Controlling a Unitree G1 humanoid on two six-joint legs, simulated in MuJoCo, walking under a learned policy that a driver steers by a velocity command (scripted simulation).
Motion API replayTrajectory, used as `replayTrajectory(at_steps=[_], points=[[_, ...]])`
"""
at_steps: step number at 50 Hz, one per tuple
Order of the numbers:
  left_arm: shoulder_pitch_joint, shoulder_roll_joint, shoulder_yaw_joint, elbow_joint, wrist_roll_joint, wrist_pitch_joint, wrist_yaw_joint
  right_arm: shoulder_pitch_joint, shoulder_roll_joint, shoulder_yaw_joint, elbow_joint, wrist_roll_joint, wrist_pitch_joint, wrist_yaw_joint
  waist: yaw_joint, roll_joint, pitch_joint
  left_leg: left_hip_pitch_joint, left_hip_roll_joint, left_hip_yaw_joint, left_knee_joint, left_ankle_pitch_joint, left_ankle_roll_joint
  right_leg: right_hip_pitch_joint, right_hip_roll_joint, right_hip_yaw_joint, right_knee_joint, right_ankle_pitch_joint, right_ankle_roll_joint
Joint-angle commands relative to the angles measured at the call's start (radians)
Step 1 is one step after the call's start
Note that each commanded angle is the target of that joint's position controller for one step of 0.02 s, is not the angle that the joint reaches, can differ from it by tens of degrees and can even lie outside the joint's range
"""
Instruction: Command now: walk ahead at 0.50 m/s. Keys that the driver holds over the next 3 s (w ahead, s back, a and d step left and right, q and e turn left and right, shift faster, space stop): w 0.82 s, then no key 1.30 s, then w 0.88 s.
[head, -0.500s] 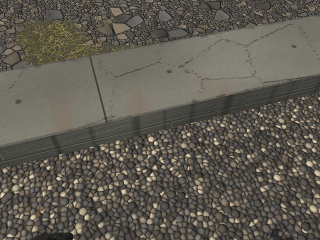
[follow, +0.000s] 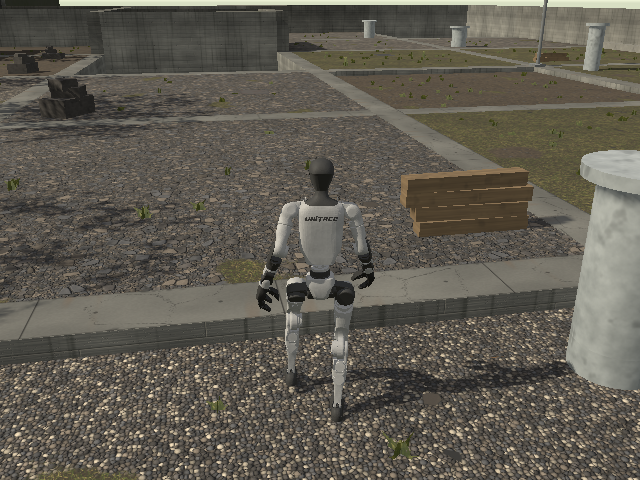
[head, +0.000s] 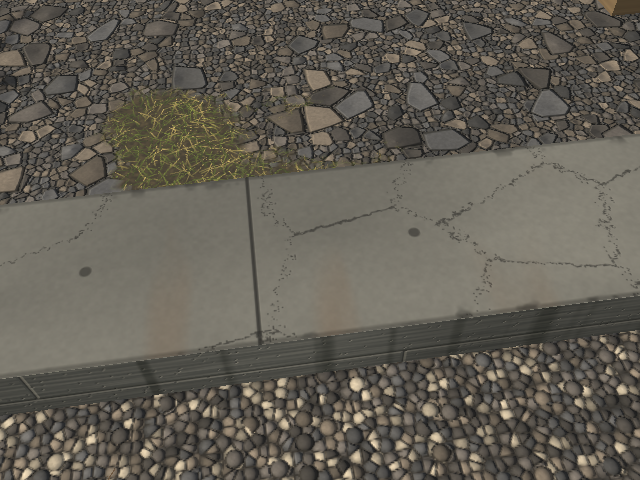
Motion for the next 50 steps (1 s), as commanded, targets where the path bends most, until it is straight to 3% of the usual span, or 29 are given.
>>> replayTrajectory(at_steps=[1,4,5,6,7,8,9,10,11,13,15,18,22,26,29,30,31,32,33,34,35,36,38,41,42,44,46,49,50], points=[[0.013,0.164,0.039,-0.028,0.007,-0.006,0.005,-0.070,-0.063,-0.007,-0.071,0.005,0.000,0.008,-0.014,-0.128,0.038,0.121,-0.033,0.038,-0.076,0.015,0.021,-0.070,-0.255,0.118,-0.073,0.275,-0.108],[0.019,0.180,0.045,-0.002,0.014,0.003,0.019,-0.054,-0.090,-0.014,-0.075,-0.001,-0.012,-0.002,-0.033,-0.126,0.037,0.158,-0.060,0.038,-0.147,-0.140,0.064,0.048,-0.307,0.144,0.007,0.386,-0.098],[0.011,0.182,0.045,0.006,0.015,0.004,0.022,0.012,-0.098,-0.020,-0.055,-0.003,-0.019,-0.009,-0.063,-0.124,0.012,0.240,-0.086,0.050,-0.183,-0.184,0.080,0.064,-0.299,0.130,0.092,0.510,-0.087],[0.007,0.166,0.037,0.012,0.013,0.007,0.022,0.146,-0.110,-0.028,-0.009,-0.013,-0.032,-0.019,-0.120,-0.087,-0.060,0.407,-0.108,0.058,-0.258,-0.171,0.107,0.047,-0.248,0.084,0.271,0.596,-0.068],[0.006,0.119,0.019,-0.011,0.010,0.004,0.022,0.330,-0.173,-0.045,0.030,-0.032,-0.043,-0.032,-0.185,0.002,-0.202,0.668,0.044,-0.103,-0.267,-0.230,0.157,-0.093,-0.194,0.037,0.539,0.423,-0.047],[0.098,0.038,0.001,-0.042,-0.019,-0.001,0.016,0.388,-0.303,-0.083,0.044,-0.031,-0.039,-0.038,-0.148,0.268,-0.272,0.915,0.292,-0.569,-0.377,-0.348,0.273,-0.475,-0.006,-0.036,0.857,-0.114,-0.003],[0.049,0.132,0.022,-0.016,0.015,0.007,0.024,0.332,-0.236,-0.070,0.042,0.007,-0.028,-0.032,-0.141,0.134,-0.217,0.856,0.280,-0.662,-0.446,-0.389,0.267,-0.581,-0.026,0.089,0.946,-0.287,-0.016],[0.006,0.133,0.025,-0.016,0.011,0.008,0.017,0.249,-0.173,-0.053,0.033,0.018,-0.026,-0.029,-0.106,0.058,-0.098,0.744,0.240,-0.500,-0.442,-0.387,0.249,-0.598,-0.084,0.105,0.954,-0.213,-0.023],[-0.029,0.112,0.016,-0.014,0.007,0.007,0.010,0.203,-0.118,-0.040,0.032,0.016,-0.030,-0.025,-0.091,0.010,-0.043,0.647,0.196,-0.401,-0.475,-0.313,0.233,-0.571,-0.119,0.099,0.912,-0.149,-0.021],[-0.036,0.089,0.009,-0.001,0.024,0.025,0.005,0.174,-0.071,-0.025,0.053,0.020,-0.042,-0.028,-0.054,0.041,0.007,0.536,0.119,-0.247,-0.525,-0.146,0.189,-0.492,-0.158,0.080,0.834,-0.087,0.000],[-0.034,0.072,0.003,0.013,0.029,0.037,-0.002,0.208,-0.083,-0.029,0.082,0.023,-0.058,-0.027,-0.046,0.030,-0.010,0.529,0.106,-0.184,-0.535,0.013,0.202,-0.469,-0.155,0.061,0.825,-0.049,0.018],[-0.136,0.064,-0.001,-0.008,0.029,0.040,-0.009,0.249,-0.096,-0.034,0.126,0.033,-0.066,-0.026,-0.056,0.019,0.027,0.551,0.092,-0.123,-0.577,0.043,0.218,-0.551,-0.181,0.038,0.738,0.033,0.047],[-0.294,0.040,-0.016,-0.048,0.022,0.035,-0.010,0.293,-0.094,-0.033,0.172,0.028,-0.063,-0.027,-0.090,0.022,0.062,0.565,0.060,-0.056,-0.586,0.085,0.204,-0.552,-0.174,-0.002,0.521,0.143,0.063],[-0.376,0.042,-0.021,-0.067,0.016,0.027,-0.002,0.331,-0.103,-0.033,0.209,0.022,-0.062,-0.035,-0.107,0.028,0.063,0.613,0.075,-0.035,-0.539,0.184,0.187,-0.481,-0.139,-0.027,0.381,0.157,0.044],[-0.344,0.065,-0.012,-0.063,0.019,0.017,0.009,0.304,-0.117,-0.037,0.224,0.020,-0.059,-0.046,-0.071,0.031,0.048,0.664,0.109,-0.038,-0.451,0.346,0.167,-0.402,-0.117,-0.024,0.329,0.084,0.000],[-0.275,0.071,-0.007,-0.039,0.021,0.010,0.014,0.286,-0.116,-0.036,0.226,0.019,-0.055,-0.046,-0.037,0.020,0.012,0.674,0.097,-0.023,-0.357,0.469,0.152,-0.315,-0.088,-0.039,0.283,0.069,-0.017],[-0.137,0.087,0.004,0.011,0.030,-0.001,0.023,0.281,-0.102,-0.029,0.228,0.020,-0.050,-0.046,0.018,-0.015,-0.062,0.644,0.054,0.007,-0.191,0.505,0.132,-0.144,-0.067,-0.049,0.216,0.103,-0.041],[0.026,0.148,0.022,0.051,0.051,-0.012,0.035,0.270,-0.075,-0.015,0.203,0.022,-0.052,-0.048,0.080,-0.091,-0.173,0.494,0.004,0.039,0.048,0.289,0.105,0.089,-0.209,0.099,0.204,0.130,-0.083],[0.102,0.279,0.057,0.064,0.053,-0.005,0.037,0.386,0.029,0.009,0.179,0.054,-0.052,-0.043,0.042,-0.350,-0.275,0.162,-0.176,0.103,0.396,-0.316,0.058,0.337,-0.484,0.530,0.113,0.133,-0.218],[0.045,0.239,0.055,0.065,0.009,0.012,0.028,0.362,-0.082,-0.021,0.210,0.022,-0.040,-0.052,0.026,-0.218,-0.255,0.089,-0.163,-0.030,0.507,-0.507,0.073,0.265,-0.473,0.612,0.053,0.064,-0.225],[-0.066,0.173,0.037,0.041,-0.002,0.015,0.022,0.306,-0.086,-0.027,0.202,0.013,-0.038,-0.046,-0.016,-0.147,-0.121,0.062,-0.108,-0.058,0.515,-0.436,0.086,0.135,-0.429,0.478,0.038,-0.023,-0.198],[-0.135,0.106,0.019,0.032,0.001,0.011,0.020,0.262,-0.059,-0.020,0.197,0.014,-0.041,-0.040,-0.037,-0.113,-0.044,0.079,-0.071,-0.058,0.464,-0.365,0.086,0.019,-0.382,0.383,-0.012,-0.001,-0.172],[-0.163,0.056,0.001,0.049,0.003,-0.001,0.027,0.242,-0.036,-0.016,0.201,0.001,-0.027,-0.035,-0.074,-0.136,0.003,0.154,-0.041,-0.042,0.390,-0.304,0.068,-0.088,-0.304,0.240,-0.059,0.154,-0.120],[-0.108,0.077,0.003,0.084,-0.002,-0.023,0.028,0.245,-0.013,-0.014,0.213,-0.007,-0.011,-0.025,-0.090,-0.121,-0.041,0.178,-0.050,-0.007,0.392,-0.262,0.042,-0.084,-0.283,0.150,-0.049,0.375,-0.136],[-0.102,0.079,0.002,0.092,-0.005,-0.026,0.029,0.224,-0.011,-0.014,0.211,-0.008,-0.008,-0.025,-0.093,-0.110,-0.026,0.161,-0.047,0.000,0.373,-0.247,0.031,-0.089,-0.282,0.125,-0.046,0.455,-0.141],[-0.070,0.058,-0.010,0.114,0.000,-0.023,0.036,0.179,0.003,-0.010,0.203,-0.005,0.000,-0.028,-0.087,-0.105,-0.022,0.137,-0.046,0.014,0.351,-0.230,0.010,-0.073,-0.282,0.079,-0.007,0.683,-0.140],[-0.027,0.026,-0.025,0.136,0.016,-0.016,0.039,0.223,0.036,0.002,0.238,0.002,0.013,-0.039,-0.090,-0.151,-0.046,0.196,-0.071,0.066,0.378,-0.252,0.003,-0.091,-0.257,0.018,0.041,0.789,-0.137],[-0.021,0.025,-0.037,0.144,0.022,-0.002,0.045,0.148,0.037,0.012,0.233,0.009,0.023,-0.057,-0.074,-0.130,0.003,0.245,-0.086,0.085,0.229,-0.265,0.008,-0.130,-0.247,0.001,0.080,0.834,-0.128],[0.000,0.027,-0.039,0.155,0.024,0.001,0.048,0.163,0.034,0.011,0.242,0.007,0.023,-0.068,-0.073,-0.159,-0.007,0.247,-0.095,0.086,0.236,-0.298,0.026,-0.093,-0.280,0.042,0.110,0.888,-0.145]])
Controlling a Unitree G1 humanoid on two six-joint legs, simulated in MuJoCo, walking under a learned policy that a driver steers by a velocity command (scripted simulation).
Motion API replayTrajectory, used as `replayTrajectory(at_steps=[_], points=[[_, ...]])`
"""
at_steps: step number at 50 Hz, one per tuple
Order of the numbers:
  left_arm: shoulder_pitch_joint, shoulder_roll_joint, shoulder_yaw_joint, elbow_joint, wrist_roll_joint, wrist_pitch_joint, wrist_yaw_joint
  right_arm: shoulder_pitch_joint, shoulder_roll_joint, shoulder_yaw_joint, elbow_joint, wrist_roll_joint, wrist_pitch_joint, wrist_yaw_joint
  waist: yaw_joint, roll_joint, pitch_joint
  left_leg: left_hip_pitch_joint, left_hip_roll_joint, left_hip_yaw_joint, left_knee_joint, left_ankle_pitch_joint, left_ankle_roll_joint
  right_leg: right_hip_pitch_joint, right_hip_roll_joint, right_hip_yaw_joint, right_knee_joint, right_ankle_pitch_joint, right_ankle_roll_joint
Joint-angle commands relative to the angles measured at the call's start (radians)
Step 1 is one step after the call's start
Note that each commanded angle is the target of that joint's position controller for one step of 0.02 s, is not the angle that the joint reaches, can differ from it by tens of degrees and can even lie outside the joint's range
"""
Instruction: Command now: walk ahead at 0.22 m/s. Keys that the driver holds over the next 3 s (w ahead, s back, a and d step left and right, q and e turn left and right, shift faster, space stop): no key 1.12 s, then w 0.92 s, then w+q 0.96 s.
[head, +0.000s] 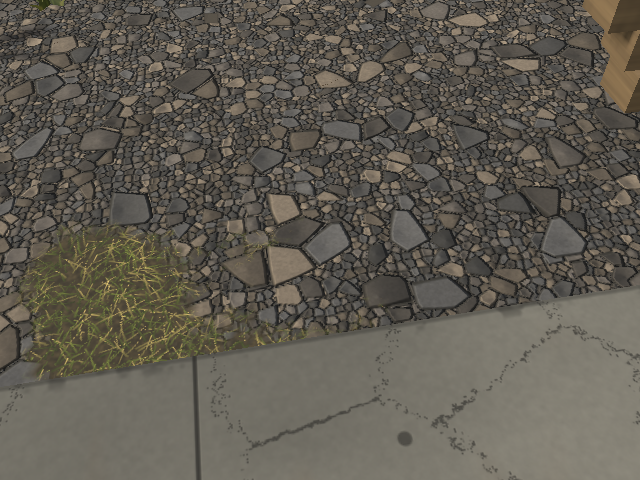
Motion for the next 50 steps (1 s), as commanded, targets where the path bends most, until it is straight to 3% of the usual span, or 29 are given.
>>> replayTrajectory(at_steps=[1,3,4,5,6,7,8,10,11,12,13,15,17,18,19,20,21,23,29,50], points=[[0.019,0.114,0.008,-0.027,0.005,0.000,0.011,0.096,-0.030,0.001,0.008,0.006,0.004,-0.026,-0.040,-0.129,-0.023,0.146,-0.030,0.027,-0.079,-0.034,0.025,-0.048,-0.287,0.107,0.052,0.945,-0.118],[-0.012,0.113,0.005,-0.025,-0.008,0.005,0.018,0.144,-0.022,0.002,0.035,0.017,-0.006,-0.043,-0.061,-0.143,-0.034,0.245,-0.056,0.028,-0.260,0.011,0.049,-0.034,-0.270,0.106,0.140,1.047,-0.103],[-0.044,0.108,0.002,-0.028,-0.024,0.009,0.019,0.203,-0.001,0.005,0.058,0.019,-0.015,-0.046,-0.100,-0.142,-0.041,0.322,-0.057,0.024,-0.439,0.138,0.063,-0.031,-0.249,0.098,0.216,1.045,-0.081],[-0.071,0.113,0.008,-0.031,-0.047,0.011,0.017,0.286,-0.007,0.003,0.090,0.018,-0.028,-0.047,-0.141,-0.107,-0.050,0.429,-0.055,0.015,-0.635,0.343,0.070,-0.055,-0.213,0.094,0.316,0.897,-0.039],[-0.045,0.097,0.006,-0.055,-0.059,0.006,0.013,0.329,-0.084,-0.006,0.103,0.002,-0.044,-0.050,-0.105,0.014,-0.080,0.573,0.110,-0.161,-0.614,0.852,0.099,-0.185,-0.161,0.089,0.455,0.425,0.019],[0.117,-0.001,-0.009,-0.009,-0.068,0.030,0.010,0.295,-0.077,0.003,0.101,0.009,-0.045,-0.043,-0.025,0.166,-0.142,0.562,0.313,-0.297,-0.554,1.273,0.262,-0.195,-0.050,0.064,0.603,-0.274,0.054],[0.136,0.018,-0.003,0.023,-0.043,0.066,0.019,0.224,-0.036,0.017,0.076,0.025,-0.040,-0.035,-0.014,0.085,-0.118,0.432,0.320,-0.303,-0.581,1.034,0.319,-0.168,-0.074,0.104,0.654,-0.363,0.068],[0.070,0.018,0.003,0.020,-0.009,0.098,0.021,0.073,0.005,0.033,0.041,0.015,-0.021,-0.040,0.022,0.063,0.022,0.223,0.226,-0.233,-0.672,0.577,0.257,-0.137,-0.087,0.106,0.611,-0.353,0.101],[0.043,0.026,0.007,0.018,-0.002,0.110,0.022,0.055,0.016,0.041,0.038,0.005,-0.016,-0.049,0.032,0.069,0.055,0.177,0.184,-0.189,-0.680,0.516,0.217,-0.113,-0.093,0.099,0.531,-0.314,0.113],[0.039,0.008,0.000,0.021,-0.001,0.118,0.022,0.061,0.011,0.043,0.046,0.001,-0.012,-0.055,0.038,0.084,0.050,0.191,0.137,-0.147,-0.669,0.474,0.176,-0.093,-0.098,0.088,0.418,-0.269,0.121],[0.033,-0.004,-0.005,0.030,-0.012,0.120,0.027,0.088,0.001,0.041,0.052,0.002,-0.011,-0.057,0.023,0.081,0.027,0.245,0.121,-0.144,-0.655,0.459,0.153,-0.082,-0.089,0.072,0.312,-0.217,0.123],[0.061,-0.018,-0.011,0.059,-0.036,0.118,0.040,0.133,-0.019,0.029,0.066,0.022,-0.008,-0.055,0.027,0.057,-0.018,0.305,0.104,-0.149,-0.630,0.384,0.113,-0.012,-0.087,0.054,0.098,-0.009,0.125],[0.053,0.022,-0.011,0.063,-0.022,0.106,0.040,0.176,-0.017,0.014,0.071,0.035,-0.005,-0.040,-0.006,0.009,-0.008,0.287,0.078,-0.157,-0.648,0.140,0.065,0.013,-0.146,0.120,0.048,0.096,0.120],[0.004,0.030,-0.014,0.055,-0.013,0.101,0.035,0.198,0.025,0.018,0.078,0.040,0.002,-0.036,-0.036,-0.066,0.059,0.295,0.038,-0.118,-0.689,0.020,0.049,-0.090,-0.166,0.151,0.041,0.021,0.105],[-0.019,0.012,-0.017,0.052,-0.010,0.094,0.030,0.193,0.032,0.018,0.089,0.030,0.007,-0.038,-0.031,-0.076,0.110,0.327,0.035,-0.106,-0.673,0.040,0.045,-0.150,-0.168,0.160,0.019,0.005,0.093],[-0.063,0.100,0.015,0.061,-0.039,0.104,0.028,0.144,-0.065,-0.013,0.071,0.038,0.016,-0.028,-0.040,-0.071,0.131,0.312,-0.008,-0.069,-0.635,0.038,0.037,-0.183,-0.120,0.130,0.047,-0.030,0.098],[-0.053,0.100,0.018,0.060,-0.035,0.103,0.032,0.140,-0.042,-0.011,0.068,0.033,0.019,-0.026,-0.034,-0.058,0.093,0.316,-0.002,-0.065,-0.623,0.074,0.043,-0.165,-0.126,0.135,0.034,0.001,0.096],[-0.028,0.052,0.014,0.071,-0.034,0.099,0.033,0.173,0.008,-0.005,0.083,0.034,0.023,-0.023,-0.034,-0.052,0.051,0.331,-0.004,-0.057,-0.613,0.150,0.046,-0.137,-0.126,0.138,0.032,0.052,0.092],[-0.010,0.050,0.017,0.083,-0.032,0.097,0.039,0.163,-0.010,-0.015,0.087,0.032,0.025,-0.025,-0.028,-0.053,-0.001,0.358,0.003,-0.054,-0.599,0.220,0.045,-0.118,-0.127,0.137,0.039,0.129,0.081],[0.005,0.051,0.024,0.073,-0.030,0.093,0.039,0.167,-0.023,-0.025,0.114,0.034,0.026,-0.033,-0.027,-0.039,0.024,0.325,0.014,-0.059,-0.610,0.170,0.030,-0.113,-0.123,0.141,0.011,0.121,0.060]])
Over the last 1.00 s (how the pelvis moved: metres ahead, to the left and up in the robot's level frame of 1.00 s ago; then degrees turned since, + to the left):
0.49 -0.02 0.00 0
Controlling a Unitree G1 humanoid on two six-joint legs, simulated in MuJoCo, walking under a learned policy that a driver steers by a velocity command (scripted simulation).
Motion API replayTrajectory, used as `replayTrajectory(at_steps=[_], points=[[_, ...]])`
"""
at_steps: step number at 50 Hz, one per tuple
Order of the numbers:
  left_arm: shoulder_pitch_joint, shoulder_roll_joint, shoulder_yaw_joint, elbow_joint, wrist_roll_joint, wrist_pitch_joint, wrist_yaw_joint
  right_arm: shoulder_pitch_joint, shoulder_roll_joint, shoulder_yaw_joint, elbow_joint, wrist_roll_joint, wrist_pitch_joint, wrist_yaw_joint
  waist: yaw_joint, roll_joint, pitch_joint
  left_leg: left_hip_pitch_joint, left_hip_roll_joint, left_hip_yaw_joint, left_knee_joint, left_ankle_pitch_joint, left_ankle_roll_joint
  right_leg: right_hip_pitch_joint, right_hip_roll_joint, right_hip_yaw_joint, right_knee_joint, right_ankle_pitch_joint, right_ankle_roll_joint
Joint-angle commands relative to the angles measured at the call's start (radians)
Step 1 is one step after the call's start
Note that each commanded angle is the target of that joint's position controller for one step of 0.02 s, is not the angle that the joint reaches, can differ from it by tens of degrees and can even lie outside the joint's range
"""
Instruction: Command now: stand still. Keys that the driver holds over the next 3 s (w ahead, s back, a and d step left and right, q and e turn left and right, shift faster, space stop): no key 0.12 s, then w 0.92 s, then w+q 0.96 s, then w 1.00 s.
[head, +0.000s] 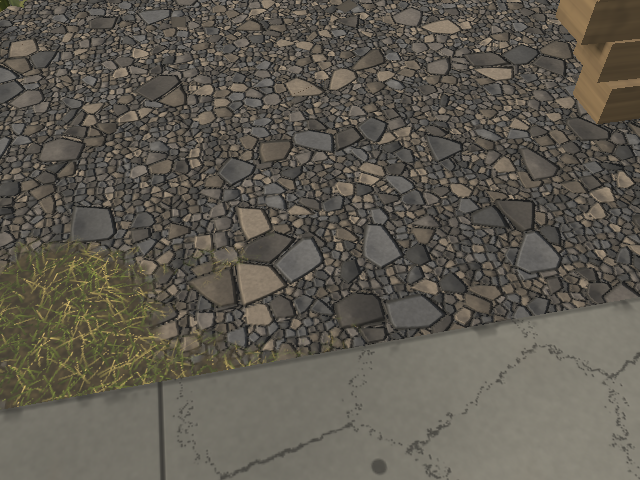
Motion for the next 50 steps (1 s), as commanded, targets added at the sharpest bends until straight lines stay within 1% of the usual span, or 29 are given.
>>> replayTrajectory(at_steps=[1,7,8,11,15,19,21,22,23,24,25,26,29,31,34,36,37,39,40,41,42,43,44,45,46,47,48,49,50], points=[[0.076,0.082,0.014,-0.012,0.000,-0.003,0.002,0.067,-0.082,-0.014,-0.007,0.000,-0.005,-0.003,-0.001,-0.002,0.029,0.006,0.064,-0.070,-0.061,0.087,0.014,-0.045,-0.077,0.082,-0.078,0.150,0.002],[0.092,0.081,0.016,-0.015,-0.002,-0.002,0.003,0.087,-0.080,-0.016,0.006,0.002,-0.005,-0.006,-0.001,-0.003,0.012,0.007,0.055,-0.059,-0.054,0.001,0.016,-0.040,-0.067,0.078,-0.082,0.073,-0.010],[0.124,-0.016,-0.022,-0.013,0.037,-0.019,0.005,0.119,0.022,0.019,0.018,-0.029,-0.007,-0.010,0.002,-0.009,-0.014,0.037,0.084,-0.086,-0.071,-0.105,0.035,-0.043,-0.112,0.118,-0.128,-0.048,-0.034],[0.119,0.103,0.013,-0.037,0.026,-0.022,-0.001,0.087,-0.054,0.001,-0.020,-0.027,-0.006,-0.003,0.011,-0.053,0.114,-0.115,0.013,-0.036,0.058,-0.382,0.078,-0.120,-0.117,0.189,-0.150,-0.455,-0.103],[0.198,0.128,0.034,-0.035,0.019,-0.026,0.002,0.058,-0.001,0.012,-0.077,-0.040,-0.041,0.023,0.041,-0.138,0.139,-0.278,0.020,0.012,0.402,-0.228,0.094,-0.076,-0.313,0.461,-0.284,-0.543,-0.238],[0.104,0.112,0.036,-0.058,0.021,-0.047,-0.003,0.110,-0.012,0.008,-0.103,-0.027,-0.077,0.032,-0.031,-0.090,0.142,-0.190,0.037,0.031,0.380,-0.264,0.103,-0.115,-0.256,0.303,-0.211,-0.159,-0.228],[0.022,0.087,0.031,-0.078,0.015,-0.055,-0.009,0.305,-0.014,-0.006,-0.051,-0.018,-0.088,0.021,-0.154,0.002,0.117,0.091,-0.028,0.060,0.032,-0.050,0.096,-0.193,-0.137,0.133,0.080,0.312,-0.186],[-0.027,0.075,0.031,-0.107,0.003,-0.071,-0.020,0.458,-0.057,-0.023,-0.009,-0.027,-0.091,0.010,-0.204,0.092,0.035,0.305,0.064,-0.113,-0.103,-0.020,0.117,-0.315,-0.072,0.050,0.355,0.341,-0.141],[0.004,0.011,0.017,-0.125,0.018,-0.088,-0.039,0.556,-0.137,-0.037,0.010,-0.008,-0.076,0.000,-0.174,0.285,-0.047,0.480,0.319,-0.457,-0.202,0.195,0.127,-0.506,0.030,-0.049,0.639,-0.142,-0.076],[0.093,0.014,0.029,-0.122,0.013,-0.087,-0.056,0.504,-0.185,-0.041,0.015,-0.014,-0.056,-0.006,-0.109,0.364,-0.033,0.397,0.407,-0.744,-0.294,-0.038,0.287,-0.621,0.053,0.006,0.902,-0.220,-0.058],[0.005,0.033,0.031,-0.141,0.032,-0.084,-0.058,0.388,-0.129,-0.033,-0.007,-0.023,-0.052,-0.005,-0.080,0.176,0.093,0.319,0.398,-0.671,-0.302,-0.276,0.332,-0.760,-0.016,0.014,1.173,-0.184,-0.052],[-0.111,0.014,0.028,-0.187,0.039,-0.090,-0.055,0.341,-0.131,-0.032,-0.011,-0.033,-0.061,0.004,-0.088,0.101,0.132,0.298,0.372,-0.558,-0.301,-0.325,0.328,-0.901,-0.036,0.015,1.379,-0.159,-0.064],[-0.229,-0.069,-0.003,-0.311,0.025,-0.073,-0.038,0.370,-0.036,0.003,0.050,-0.047,-0.090,0.023,-0.037,0.035,0.110,0.273,0.303,-0.331,-0.225,-0.118,0.235,-1.180,-0.053,0.035,1.814,-0.233,-0.121],[-0.284,-0.088,-0.028,-0.399,0.014,-0.060,-0.033,0.349,-0.025,0.023,0.055,-0.046,-0.105,0.038,-0.005,0.017,0.125,0.158,0.279,-0.250,-0.248,-0.176,0.181,-1.238,-0.047,0.035,1.805,-0.286,-0.143],[-0.452,-0.111,-0.085,-0.547,0.002,-0.046,-0.040,0.321,-0.031,0.054,0.078,-0.011,-0.105,0.036,0.034,0.028,0.204,-0.075,0.202,-0.121,-0.382,-0.214,0.124,-1.183,-0.093,-0.071,1.512,-0.268,-0.138],[-0.450,-0.092,-0.100,-0.573,0.004,-0.036,-0.058,0.335,-0.021,0.067,0.065,0.011,-0.088,-0.003,0.023,0.050,0.170,-0.194,0.167,-0.055,-0.533,0.194,0.182,-0.830,-0.099,-0.161,1.176,-0.188,-0.116],[-0.382,-0.092,-0.098,-0.535,-0.002,-0.035,-0.065,0.299,-0.020,0.074,0.024,0.027,-0.089,-0.008,0.039,0.016,0.075,-0.220,0.142,0.013,-0.507,0.573,0.184,-0.567,-0.052,-0.215,1.039,-0.146,-0.121],[-0.204,-0.012,-0.063,-0.472,-0.016,-0.034,-0.053,0.356,-0.191,0.035,0.002,0.035,-0.107,-0.007,0.116,0.143,-0.156,0.049,0.206,0.021,-0.218,1.486,0.186,-0.331,0.053,-0.220,0.922,-0.179,-0.132],[-0.086,0.028,-0.040,-0.435,-0.014,-0.037,-0.053,0.363,-0.255,0.009,-0.006,0.028,-0.111,-0.002,0.173,0.205,-0.262,0.214,0.246,-0.009,-0.031,1.642,0.176,-0.283,0.077,-0.188,0.819,-0.214,-0.142],[-0.180,0.127,-0.046,-0.482,0.051,0.027,-0.126,0.410,-0.388,-0.021,0.071,-0.215,-0.112,0.164,0.224,0.384,-0.203,0.100,0.304,-0.095,0.077,1.841,0.281,-0.243,0.086,-0.017,0.539,-0.114,-0.140],[0.073,0.208,0.001,-0.348,0.039,0.043,-0.123,0.324,-0.331,-0.057,0.010,-0.211,-0.117,0.207,0.247,0.152,-0.327,-0.096,0.240,-0.142,0.425,1.558,0.287,0.045,0.049,0.151,0.436,-0.030,-0.193],[0.326,0.283,0.000,-0.211,0.048,0.030,-0.116,0.510,-0.125,-0.007,0.002,-0.208,-0.108,0.256,0.178,-0.238,-0.521,-0.438,-0.040,-0.258,0.843,0.265,0.212,0.367,-0.255,0.886,0.133,0.056,-0.461],[0.411,0.249,0.016,-0.200,0.094,0.008,-0.113,0.354,-0.178,-0.049,0.003,-0.075,-0.102,0.243,0.274,-0.066,-0.333,-0.584,-0.125,-0.496,1.447,0.270,0.205,0.139,-0.300,1.066,-0.045,-0.249,-0.413],[0.295,0.175,-0.005,-0.122,0.084,-0.039,-0.113,0.214,-0.100,-0.034,-0.063,-0.054,-0.113,0.209,0.173,-0.015,-0.143,-0.783,-0.134,-0.492,1.666,0.303,0.217,-0.014,-0.284,0.962,-0.058,-0.446,-0.341],[0.139,0.082,-0.021,-0.095,0.071,-0.087,-0.119,0.129,-0.053,-0.013,-0.140,-0.063,-0.116,0.153,0.079,0.042,-0.091,-0.839,-0.127,-0.466,1.702,0.290,0.226,-0.084,-0.267,0.818,-0.022,-0.362,-0.322],[0.041,-0.008,-0.049,-0.069,0.086,-0.105,-0.133,0.147,-0.030,0.005,-0.156,-0.083,-0.105,0.119,0.006,0.136,-0.116,-0.852,-0.107,-0.480,1.652,0.350,0.251,-0.111,-0.248,0.647,-0.013,-0.251,-0.252],[-0.049,-0.081,-0.068,-0.038,0.111,-0.119,-0.140,0.154,-0.026,0.023,-0.175,-0.080,-0.089,0.104,-0.061,0.185,-0.092,-0.869,-0.057,-0.440,1.582,0.386,0.267,-0.170,-0.208,0.456,-0.020,-0.162,-0.168],[-0.104,-0.113,-0.076,-0.051,0.108,-0.130,-0.133,0.167,-0.013,0.033,-0.183,-0.065,-0.075,0.109,-0.092,0.149,-0.099,-0.862,-0.002,-0.383,1.569,0.387,0.254,-0.245,-0.201,0.358,-0.030,-0.059,-0.141],[-0.129,-0.092,-0.069,-0.063,0.086,-0.152,-0.125,0.135,-0.019,0.032,-0.209,-0.060,-0.069,0.116,-0.115,0.114,-0.086,-0.828,0.033,-0.326,1.473,0.309,0.243,-0.276,-0.169,0.216,-0.056,0.040,-0.119]])
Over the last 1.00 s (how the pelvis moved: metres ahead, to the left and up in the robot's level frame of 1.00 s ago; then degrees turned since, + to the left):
0.06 -0.02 0.00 0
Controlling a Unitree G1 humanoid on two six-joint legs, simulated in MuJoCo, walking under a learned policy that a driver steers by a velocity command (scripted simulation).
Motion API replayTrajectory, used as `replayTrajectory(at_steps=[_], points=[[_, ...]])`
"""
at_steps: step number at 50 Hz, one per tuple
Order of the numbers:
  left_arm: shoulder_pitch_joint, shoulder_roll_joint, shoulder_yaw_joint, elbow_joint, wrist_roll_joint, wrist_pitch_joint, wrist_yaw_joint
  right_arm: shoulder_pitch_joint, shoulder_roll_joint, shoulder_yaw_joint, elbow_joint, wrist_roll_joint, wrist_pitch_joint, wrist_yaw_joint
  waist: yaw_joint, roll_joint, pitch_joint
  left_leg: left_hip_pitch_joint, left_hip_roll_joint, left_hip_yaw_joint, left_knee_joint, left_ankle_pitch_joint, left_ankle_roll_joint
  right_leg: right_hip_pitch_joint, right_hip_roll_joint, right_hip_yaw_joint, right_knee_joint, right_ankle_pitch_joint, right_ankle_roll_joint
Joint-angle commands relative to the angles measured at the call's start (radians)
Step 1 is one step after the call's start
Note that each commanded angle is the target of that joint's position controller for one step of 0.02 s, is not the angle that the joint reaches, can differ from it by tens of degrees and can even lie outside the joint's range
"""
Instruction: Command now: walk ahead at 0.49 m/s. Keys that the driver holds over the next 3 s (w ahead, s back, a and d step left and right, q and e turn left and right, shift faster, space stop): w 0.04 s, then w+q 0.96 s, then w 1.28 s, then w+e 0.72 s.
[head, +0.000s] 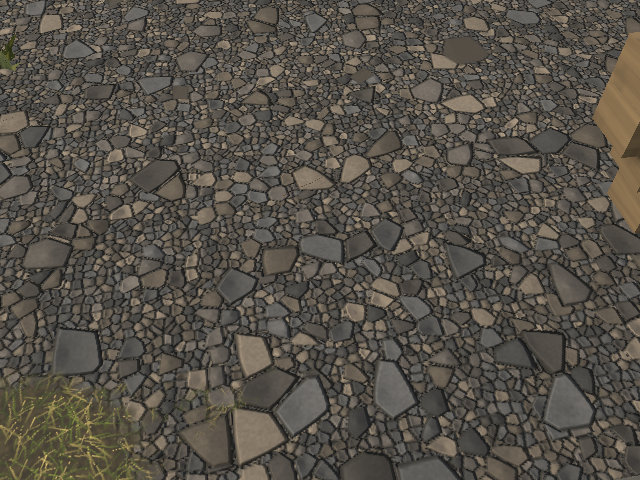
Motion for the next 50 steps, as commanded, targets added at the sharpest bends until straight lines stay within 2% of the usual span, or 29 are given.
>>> replayTrajectory(at_steps=[1,2,3,5,6,8,10,15,18,20,22,23,24,25,26,27,29,32,35,37,39,43,44,45,46,47,48,49,50], points=[[-0.198,-0.130,-0.039,-0.071,-0.011,-0.095,0.007,0.041,0.062,0.031,-0.099,0.027,0.009,-0.008,-0.165,-0.030,0.008,-0.137,0.136,0.114,-0.117,-0.119,0.004,0.033,-0.196,0.259,-0.483,0.183,0.002],[-0.193,-0.098,-0.035,-0.077,-0.002,-0.114,0.015,-0.011,0.038,0.028,-0.129,0.046,-0.010,-0.008,-0.156,-0.053,0.012,-0.045,0.140,0.170,-0.216,-0.122,-0.007,-0.061,-0.136,0.164,-0.505,0.197,0.030],[-0.148,-0.058,-0.031,-0.091,0.005,-0.130,0.027,-0.050,-0.002,0.015,-0.144,0.044,-0.027,-0.003,-0.127,-0.094,-0.005,0.048,0.142,0.218,-0.313,-0.098,-0.048,-0.097,-0.102,0.103,-0.526,0.258,0.034],[0.004,0.022,-0.016,-0.086,0.004,-0.135,0.054,-0.146,-0.028,0.006,-0.169,0.019,-0.044,0.001,-0.038,-0.159,-0.010,-0.007,0.147,0.247,-0.479,-0.075,-0.160,0.080,-0.136,0.121,-0.550,0.410,0.022],[0.101,0.052,-0.010,-0.069,0.003,-0.131,0.059,-0.187,-0.027,0.002,-0.177,0.019,-0.043,-0.004,0.000,-0.170,-0.002,-0.108,0.137,0.241,-0.574,-0.077,-0.197,0.260,-0.184,0.159,-0.536,0.519,0.013],[0.228,0.067,-0.003,-0.036,-0.004,-0.127,0.042,-0.223,-0.001,-0.003,-0.188,0.031,-0.026,-0.016,0.020,-0.171,0.037,-0.227,0.144,0.196,-0.782,-0.027,-0.228,0.512,-0.280,0.212,-0.530,0.750,-0.021],[0.218,0.061,0.000,-0.037,-0.028,-0.120,0.019,-0.268,0.018,-0.008,-0.196,0.018,-0.002,-0.015,0.016,-0.165,0.071,-0.198,0.144,0.205,-0.949,0.013,-0.218,0.566,-0.321,0.197,-0.579,0.741,-0.061],[0.288,0.068,0.015,-0.005,-0.016,-0.097,0.026,-0.429,0.030,-0.017,-0.227,0.037,0.011,0.002,0.046,-0.113,0.117,-0.160,0.123,0.281,-1.164,-0.032,-0.171,0.730,-0.358,0.115,-0.611,0.821,-0.027],[0.293,0.083,0.025,-0.006,-0.029,-0.088,0.037,-0.473,0.024,-0.024,-0.239,0.041,0.012,0.003,0.026,-0.129,0.123,-0.015,0.094,0.339,-1.238,-0.157,-0.160,0.748,-0.360,0.055,-0.591,0.918,-0.001],[0.269,0.132,0.044,-0.024,-0.029,-0.082,0.044,-0.442,-0.013,-0.042,-0.232,0.047,0.005,-0.005,-0.013,-0.160,0.102,0.110,0.046,0.373,-1.251,-0.255,-0.142,0.761,-0.367,0.029,-0.521,1.138,0.025],[0.207,0.190,0.065,-0.056,-0.018,-0.074,0.051,-0.296,-0.057,-0.063,-0.191,0.063,-0.017,-0.023,-0.088,-0.167,0.063,0.331,-0.018,0.402,-1.286,-0.213,-0.107,0.693,-0.366,-0.019,-0.347,1.351,0.070],[0.193,0.193,0.063,-0.075,-0.005,-0.079,0.053,-0.149,-0.095,-0.079,-0.147,0.068,-0.030,-0.041,-0.125,-0.170,-0.013,0.609,-0.041,0.372,-1.200,-0.152,-0.069,0.511,-0.342,-0.019,-0.185,1.363,0.109],[0.053,0.200,0.083,-0.189,-0.115,-0.074,0.103,0.035,-0.211,-0.119,-0.143,0.111,-0.006,-0.051,-0.226,-0.108,-0.114,1.035,0.122,0.100,-1.167,-0.023,0.077,0.090,-0.221,-0.021,0.249,1.223,0.170],[0.080,0.081,0.039,-0.215,-0.115,-0.111,0.093,0.104,-0.243,-0.118,-0.130,0.117,0.011,-0.069,-0.183,0.175,-0.315,1.230,0.387,-0.426,-1.458,-0.035,0.249,-0.142,0.006,0.085,0.724,-0.018,0.201],[0.046,0.113,0.061,-0.240,-0.146,-0.142,0.073,0.082,-0.178,-0.094,-0.122,0.105,0.007,-0.075,-0.155,0.126,-0.323,1.210,0.346,-0.442,-1.510,-0.082,0.208,-0.213,-0.054,0.315,0.837,-0.107,0.152],[-0.071,0.134,0.065,-0.315,-0.153,-0.152,0.074,0.024,-0.128,-0.079,-0.137,0.099,0.002,-0.080,-0.129,0.100,-0.202,1.074,0.301,-0.289,-1.516,-0.054,0.137,-0.266,-0.105,0.324,0.783,-0.056,0.122],[-0.114,0.120,0.072,-0.364,-0.111,-0.143,0.081,-0.083,-0.060,-0.051,-0.168,0.091,-0.014,-0.076,-0.026,-0.072,-0.065,0.801,0.241,-0.133,-1.574,-0.018,0.078,-0.235,-0.159,0.294,0.645,0.000,0.101],[-0.063,0.107,0.080,-0.403,-0.092,-0.104,0.078,-0.145,-0.097,-0.051,-0.222,0.090,-0.009,-0.090,0.058,-0.095,0.017,0.527,0.205,-0.081,-1.657,-0.089,0.071,-0.158,-0.211,0.268,0.474,0.010,0.124],[-0.198,0.085,0.064,-0.457,-0.065,-0.088,0.087,-0.121,-0.159,-0.069,-0.251,0.093,-0.005,-0.113,0.026,-0.075,0.051,0.283,0.102,0.061,-1.653,-0.039,0.024,0.043,-0.172,0.192,0.068,0.222,0.169],[-0.284,0.082,0.060,-0.483,-0.084,-0.081,0.092,-0.034,-0.173,-0.077,-0.242,0.103,0.003,-0.119,-0.028,-0.013,0.007,0.315,0.087,0.046,-1.622,-0.145,0.003,0.124,-0.119,0.197,-0.098,0.377,0.191],[-0.314,0.134,0.076,-0.502,-0.109,-0.072,0.096,0.002,-0.163,-0.079,-0.246,0.111,0.006,-0.116,-0.041,0.018,-0.003,0.401,0.112,-0.030,-1.580,-0.273,-0.022,0.139,-0.106,0.242,-0.206,0.396,0.199],[-0.229,0.192,0.119,-0.498,-0.102,-0.081,0.090,0.008,-0.106,-0.075,-0.281,0.104,0.009,-0.107,0.015,0.038,-0.035,0.502,0.107,-0.110,-1.364,-0.356,-0.094,0.279,-0.112,0.255,-0.311,0.285,0.129],[-0.112,0.226,0.132,-0.488,-0.084,-0.088,0.091,-0.006,-0.051,-0.058,-0.303,0.094,0.003,-0.102,0.071,-0.008,-0.116,0.415,0.056,-0.043,-1.146,-0.387,-0.132,0.474,-0.229,0.347,-0.302,0.256,0.071],[0.007,0.313,0.152,-0.480,-0.060,-0.082,0.095,0.099,0.020,-0.037,-0.332,0.097,-0.008,-0.101,0.053,-0.287,-0.257,0.147,-0.065,0.111,-0.815,-0.695,-0.198,0.804,-0.479,0.710,-0.362,0.214,-0.070],[0.059,0.313,0.159,-0.455,-0.078,-0.076,0.086,0.135,-0.054,-0.039,-0.348,0.113,-0.015,-0.097,0.047,-0.457,-0.292,-0.067,-0.005,0.145,-0.580,-0.755,-0.217,0.867,-0.589,1.071,-0.454,-0.094,-0.162],[0.013,0.225,0.139,-0.483,-0.080,-0.071,0.091,0.066,-0.121,-0.057,-0.338,0.112,-0.008,-0.100,0.076,-0.299,-0.182,-0.129,0.042,0.135,-0.464,-0.648,-0.232,0.780,-0.538,0.978,-0.483,-0.206,-0.132],[-0.028,0.191,0.127,-0.484,-0.080,-0.060,0.095,-0.025,-0.139,-0.064,-0.357,0.098,0.001,-0.100,0.076,-0.192,-0.088,-0.122,0.076,0.172,-0.454,-0.552,-0.236,0.653,-0.492,0.797,-0.478,-0.124,-0.092],[-0.070,0.174,0.119,-0.480,-0.075,-0.051,0.094,-0.071,-0.133,-0.066,-0.374,0.086,0.007,-0.097,0.053,-0.139,-0.032,-0.070,0.105,0.187,-0.494,-0.495,-0.234,0.525,-0.439,0.670,-0.489,-0.002,-0.071],[-0.101,0.154,0.111,-0.471,-0.073,-0.049,0.091,-0.078,-0.118,-0.069,-0.383,0.087,0.012,-0.092,0.023,-0.145,0.010,-0.022,0.128,0.183,-0.538,-0.469,-0.232,0.434,-0.398,0.576,-0.512,0.084,-0.058]])
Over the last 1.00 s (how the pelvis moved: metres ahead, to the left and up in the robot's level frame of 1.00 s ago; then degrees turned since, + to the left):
0.33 -0.01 0.10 1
